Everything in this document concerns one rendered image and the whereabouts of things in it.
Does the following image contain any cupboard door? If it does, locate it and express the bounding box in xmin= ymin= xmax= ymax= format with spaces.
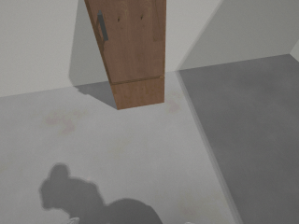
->
xmin=88 ymin=0 xmax=164 ymax=83

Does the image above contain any handle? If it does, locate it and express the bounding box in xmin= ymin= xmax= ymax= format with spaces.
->
xmin=97 ymin=9 xmax=108 ymax=41

